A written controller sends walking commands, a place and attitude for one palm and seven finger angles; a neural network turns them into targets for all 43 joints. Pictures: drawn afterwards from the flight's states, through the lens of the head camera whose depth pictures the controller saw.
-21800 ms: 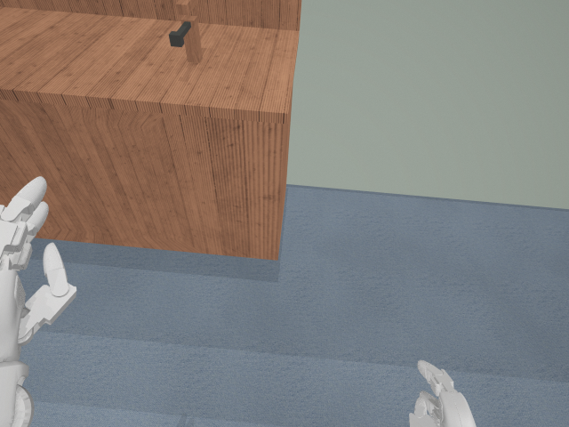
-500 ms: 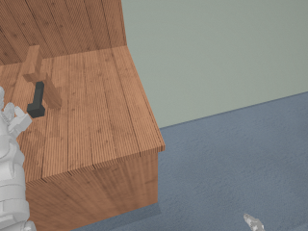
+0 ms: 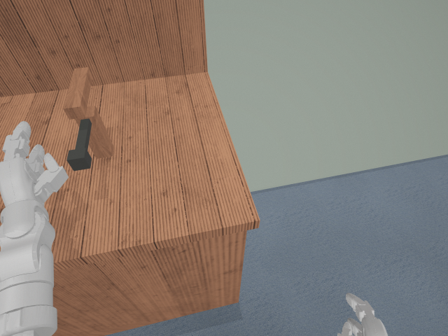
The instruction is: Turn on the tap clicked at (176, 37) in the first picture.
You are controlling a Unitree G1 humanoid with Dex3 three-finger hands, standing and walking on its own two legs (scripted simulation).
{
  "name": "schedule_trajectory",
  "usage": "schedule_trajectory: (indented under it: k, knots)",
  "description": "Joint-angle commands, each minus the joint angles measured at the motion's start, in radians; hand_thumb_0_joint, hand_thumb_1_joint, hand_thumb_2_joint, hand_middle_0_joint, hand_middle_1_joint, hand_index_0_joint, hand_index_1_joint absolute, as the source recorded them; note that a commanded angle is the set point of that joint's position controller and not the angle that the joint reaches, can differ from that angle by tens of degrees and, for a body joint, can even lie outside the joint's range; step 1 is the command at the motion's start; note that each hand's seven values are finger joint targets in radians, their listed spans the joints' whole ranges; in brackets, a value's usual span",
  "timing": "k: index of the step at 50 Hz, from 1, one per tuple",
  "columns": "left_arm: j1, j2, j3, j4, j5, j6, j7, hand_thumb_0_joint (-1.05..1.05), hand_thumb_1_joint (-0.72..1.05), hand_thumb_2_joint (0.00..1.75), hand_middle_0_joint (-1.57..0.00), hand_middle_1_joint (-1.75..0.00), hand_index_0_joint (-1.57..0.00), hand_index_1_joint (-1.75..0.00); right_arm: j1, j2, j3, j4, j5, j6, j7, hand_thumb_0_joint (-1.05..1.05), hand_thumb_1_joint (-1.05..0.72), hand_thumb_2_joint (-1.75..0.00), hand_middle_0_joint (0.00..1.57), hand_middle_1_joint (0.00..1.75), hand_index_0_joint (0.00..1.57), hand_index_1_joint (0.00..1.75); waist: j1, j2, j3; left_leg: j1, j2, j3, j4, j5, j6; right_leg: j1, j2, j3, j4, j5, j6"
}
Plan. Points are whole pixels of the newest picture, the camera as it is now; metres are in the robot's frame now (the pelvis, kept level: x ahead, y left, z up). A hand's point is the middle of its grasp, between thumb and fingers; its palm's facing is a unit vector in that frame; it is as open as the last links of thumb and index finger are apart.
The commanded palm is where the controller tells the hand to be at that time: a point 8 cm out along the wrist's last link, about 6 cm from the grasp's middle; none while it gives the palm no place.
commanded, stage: push the lever round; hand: left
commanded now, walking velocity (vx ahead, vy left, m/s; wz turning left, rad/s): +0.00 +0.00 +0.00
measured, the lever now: (79, 159) +0.36 +0.29 +0.13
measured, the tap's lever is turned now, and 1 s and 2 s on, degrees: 0 7 33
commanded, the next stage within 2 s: none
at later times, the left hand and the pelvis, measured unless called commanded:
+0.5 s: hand (76, 173) +0.33 +0.29 +0.13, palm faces +0.54 -0.84 -0.09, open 7.8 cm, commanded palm +0.29 +0.32 +0.13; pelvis -0.01 -0.02 +0.00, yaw +0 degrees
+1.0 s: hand (84, 172) +0.33 +0.28 +0.13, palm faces +0.57 -0.82 -0.05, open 7.8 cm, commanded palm +0.30 +0.30 +0.13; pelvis -0.02 -0.02 +0.00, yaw +0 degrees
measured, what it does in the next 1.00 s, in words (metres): stands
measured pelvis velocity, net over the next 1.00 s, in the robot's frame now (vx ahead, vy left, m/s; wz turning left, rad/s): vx -0.02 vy -0.02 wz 0.00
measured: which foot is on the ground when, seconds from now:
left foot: down 0.00-1.00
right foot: down 0.00-1.00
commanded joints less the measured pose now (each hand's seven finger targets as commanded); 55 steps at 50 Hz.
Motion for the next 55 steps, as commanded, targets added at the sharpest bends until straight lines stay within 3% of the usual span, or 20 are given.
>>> schedule_trajectory:
  k: [1,4,5,8,14,15,19,20,23,25,29,36,44,45,46,48,50,52,54,55]
  knots:
    - [-0.328,0.259,0.029,-0.194,0.004,-0.029,0.007,0.0,0.9,0.9,-0.15,-0.15,-0.15,-0.15,-0.035,-0.143,-0.046,-0.12,0.005,-0.03,-0.01,0.0,-0.9,-0.9,0.2,0.3,0.2,0.3,-0.028,0.044,-0.237,0.074,0.025,-0.019,-0.093,0.333,-0.042,0.113,0.001,0.009,-0.05,0.232,-0.014]
    - [-0.259,0.273,0.068,-0.227,-0.003,-0.012,0.025,0.0,0.9,0.9,-0.15,-0.15,-0.15,-0.15,-0.039,-0.137,-0.052,-0.139,0.002,-0.022,-0.001,0.0,-0.9,-0.9,0.2,0.3,0.2,0.3,0.002,0.042,-0.286,0.089,0.027,-0.01,-0.082,0.424,-0.05,0.162,0.0,0.01,-0.041,0.311,-0.013]
    - [-0.242,0.286,0.08,-0.247,0.005,-0.017,0.035,0.0,0.9,0.9,-0.15,-0.15,-0.15,-0.15,-0.043,-0.134,-0.05,-0.135,0.001,-0.016,0.001,0.0,-0.9,-0.9,0.2,0.3,0.2,0.3,0.013,0.072,-0.299,0.095,0.029,-0.01,-0.081,0.453,-0.054,0.173,0.0,0.011,-0.037,0.319,-0.014]
    - [-0.209,0.244,0.059,-0.275,0.005,-0.024,0.051,0.0,0.9,0.9,-0.15,-0.15,-0.15,-0.15,-0.036,-0.129,-0.054,-0.142,0.0,-0.011,0.014,0.0,-0.9,-0.9,0.2,0.3,0.2,0.3,0.003,0.014,-0.286,0.097,0.038,-0.007,-0.072,0.51,-0.055,0.172,0.004,0.009,-0.031,0.361,-0.009]
    - [-0.275,0.239,0.04,-0.276,0.008,-0.026,0.054,0.0,0.9,0.9,-0.15,-0.15,-0.15,-0.15,-0.057,-0.13,-0.051,-0.133,0.004,-0.004,0.006,0.0,-0.9,-0.9,0.2,0.3,0.2,0.3,-0.02,0.019,-0.218,0.059,0.027,0.008,-0.087,0.343,-0.029,0.147,0.0,0.023,-0.058,0.284,-0.009]
    - [-0.295,0.243,0.035,-0.292,0.016,-0.031,0.057,0.0,0.9,0.9,-0.15,-0.15,-0.15,-0.15,-0.065,-0.129,-0.047,-0.126,0.005,-0.002,0.001,0.0,-0.9,-0.9,0.2,0.3,0.2,0.3,-0.021,0.057,-0.2,0.06,0.027,0.007,-0.089,0.33,-0.028,0.139,-0.001,0.025,-0.061,0.264,-0.011]
    - [-0.343,0.283,0.053,-0.26,0.015,-0.041,0.057,0.0,0.9,0.9,-0.15,-0.15,-0.15,-0.15,-0.065,-0.131,-0.044,-0.118,0.001,-0.005,-0.006,0.0,-0.9,-0.9,0.2,0.3,0.2,0.3,-0.03,0.039,-0.222,0.039,0.018,0.008,-0.093,0.25,-0.009,0.149,-0.005,0.039,-0.075,0.218,-0.007]
    - [-0.355,0.291,0.057,-0.263,0.023,-0.048,0.062,0.0,0.9,0.9,-0.15,-0.15,-0.15,-0.15,-0.072,-0.129,-0.041,-0.111,0.0,-0.003,-0.009,0.0,-0.9,-0.9,0.2,0.3,0.2,0.3,-0.027,0.072,-0.213,0.039,0.019,0.01,-0.094,0.239,-0.008,0.146,-0.007,0.04,-0.078,0.202,-0.009]
    - [-0.368,0.246,0.01,-0.227,0.017,-0.059,0.059,0.0,0.9,0.9,-0.15,-0.15,-0.15,-0.15,-0.068,-0.129,-0.041,-0.115,-0.001,-0.012,-0.007,0.0,-0.9,-0.9,0.2,0.3,0.2,0.3,-0.035,0.048,-0.229,0.034,0.016,0.007,-0.094,0.213,-0.002,0.146,-0.006,0.043,-0.08,0.189,-0.007]
    - [-0.344,0.251,0.022,-0.201,0.015,-0.064,0.06,0.0,0.9,0.9,-0.15,-0.15,-0.15,-0.15,-0.069,-0.131,-0.042,-0.109,0.001,-0.011,-0.007,0.0,-0.9,-0.9,0.2,0.3,0.2,0.3,-0.026,0.055,-0.225,0.026,0.015,0.011,-0.091,0.208,0.001,0.155,-0.008,0.047,-0.084,0.189,-0.006]
    - [-0.347,0.261,0.033,-0.172,-0.002,-0.061,0.058,0.0,0.9,0.9,-0.15,-0.15,-0.15,-0.15,-0.065,-0.136,-0.045,-0.118,0.004,-0.01,-0.005,0.0,-0.9,-0.9,0.2,0.3,0.2,0.3,-0.027,-0.025,-0.241,0.0,0.015,0.015,-0.093,0.192,0.008,0.18,-0.013,0.054,-0.091,0.196,0.003]
    - [-0.372,0.293,0.048,-0.122,0.02,-0.074,0.065,0.0,0.9,0.9,-0.15,-0.15,-0.15,-0.15,-0.059,-0.135,-0.044,-0.111,0.005,-0.001,0.001,0.0,-0.9,-0.9,0.2,0.3,0.2,0.3,-0.03,0.016,-0.219,-0.028,0.012,0.025,-0.086,0.165,0.015,0.173,-0.02,0.073,-0.097,0.172,0.006]
    - [-0.421,0.22,-0.011,-0.141,0.009,-0.092,0.092,0.0,0.9,0.9,-0.15,-0.15,-0.15,-0.15,-0.069,-0.132,-0.046,-0.117,0.005,-0.007,0.004,0.0,-0.9,-0.9,0.2,0.3,0.2,0.3,-0.042,0.012,-0.232,-0.013,0.012,0.019,-0.081,0.136,0.014,0.141,-0.018,0.07,-0.102,0.129,0.007]
    - [-0.443,0.205,-0.026,-0.144,0.017,-0.094,0.106,0.0,0.9,0.9,-0.15,-0.15,-0.15,-0.15,-0.074,-0.13,-0.042,-0.109,0.005,-0.006,0.004,0.0,-0.9,-0.9,0.2,0.3,0.2,0.3,-0.046,0.032,-0.207,-0.008,0.014,0.013,-0.085,0.123,0.012,0.121,-0.017,0.064,-0.105,0.106,0.005]
    - [-0.451,0.19,-0.036,-0.138,0.019,-0.096,0.116,0.0,0.9,0.9,-0.15,-0.15,-0.15,-0.15,-0.066,-0.132,-0.043,-0.107,0.002,-0.009,0.005,0.0,-0.9,-0.9,0.2,0.3,0.2,0.3,-0.054,0.003,-0.215,-0.002,0.015,0.011,-0.087,0.123,0.013,0.116,-0.015,0.062,-0.103,0.107,0.007]
    - [-0.43,0.169,-0.052,-0.164,0.027,-0.093,0.137,0.0,0.9,0.9,-0.15,-0.15,-0.15,-0.15,-0.071,-0.131,-0.046,-0.115,-0.001,-0.009,0.007,0.0,-0.9,-0.9,0.2,0.3,0.2,0.3,-0.043,0.02,-0.236,0.008,0.013,0.008,-0.088,0.14,0.01,0.123,-0.014,0.054,-0.094,0.121,0.003]
    - [-0.464,0.164,-0.061,-0.155,0.042,-0.086,0.161,0.0,0.9,0.9,-0.15,-0.15,-0.15,-0.15,-0.078,-0.132,-0.042,-0.101,-0.003,-0.004,0.004,0.0,-0.9,-0.9,0.2,0.3,0.2,0.3,-0.052,0.027,-0.203,0.007,0.016,0.002,-0.088,0.123,0.008,0.099,-0.014,0.051,-0.097,0.097,0.002]
    - [-0.502,0.118,-0.114,-0.165,0.052,-0.082,0.181,0.0,0.9,0.9,-0.15,-0.15,-0.15,-0.15,-0.081,-0.13,-0.04,-0.105,-0.004,-0.004,0.004,0.0,-0.9,-0.9,0.2,0.3,0.2,0.3,-0.06,0.012,-0.208,0.017,0.017,-0.009,-0.096,0.113,0.004,0.086,-0.013,0.043,-0.094,0.085,0.0]
    - [-0.511,0.098,-0.124,-0.177,0.054,-0.074,0.205,0.0,0.9,0.9,-0.15,-0.15,-0.15,-0.15,-0.087,-0.129,-0.042,-0.105,-0.009,-0.003,0.005,0.0,-0.9,-0.9,0.2,0.3,0.2,0.3,-0.058,0.007,-0.227,0.028,0.016,-0.008,-0.095,0.119,0.0,0.09,-0.013,0.041,-0.092,0.091,0.001]
    - [-0.506,0.124,-0.093,-0.179,0.063,-0.072,0.223,0.0,0.9,0.9,-0.15,-0.15,-0.15,-0.15,-0.092,-0.129,-0.042,-0.096,-0.011,0.002,0.003,0.0,-0.9,-0.9,0.2,0.3,0.2,0.3,-0.049,0.018,-0.229,0.031,0.018,-0.011,-0.095,0.131,-0.002,0.099,-0.013,0.04,-0.089,0.096,-0.002]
